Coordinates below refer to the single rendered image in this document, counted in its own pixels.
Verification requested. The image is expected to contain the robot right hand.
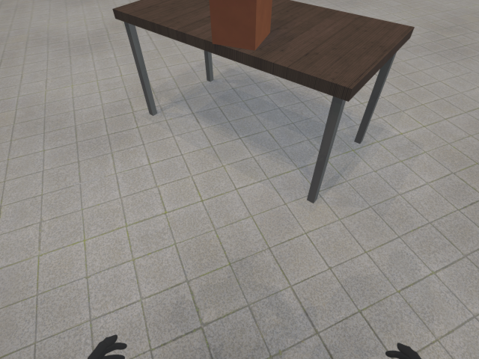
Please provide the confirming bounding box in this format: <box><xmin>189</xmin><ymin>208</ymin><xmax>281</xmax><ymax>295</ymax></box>
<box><xmin>385</xmin><ymin>343</ymin><xmax>421</xmax><ymax>359</ymax></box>

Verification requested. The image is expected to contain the carton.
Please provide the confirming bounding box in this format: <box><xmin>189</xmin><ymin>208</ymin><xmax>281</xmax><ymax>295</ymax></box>
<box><xmin>209</xmin><ymin>0</ymin><xmax>272</xmax><ymax>51</ymax></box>

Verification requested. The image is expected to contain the table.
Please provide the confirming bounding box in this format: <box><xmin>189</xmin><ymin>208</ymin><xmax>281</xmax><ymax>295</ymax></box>
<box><xmin>112</xmin><ymin>0</ymin><xmax>414</xmax><ymax>203</ymax></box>

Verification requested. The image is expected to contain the robot left hand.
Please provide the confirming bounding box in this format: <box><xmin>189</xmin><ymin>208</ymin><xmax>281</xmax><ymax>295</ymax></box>
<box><xmin>88</xmin><ymin>335</ymin><xmax>127</xmax><ymax>359</ymax></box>

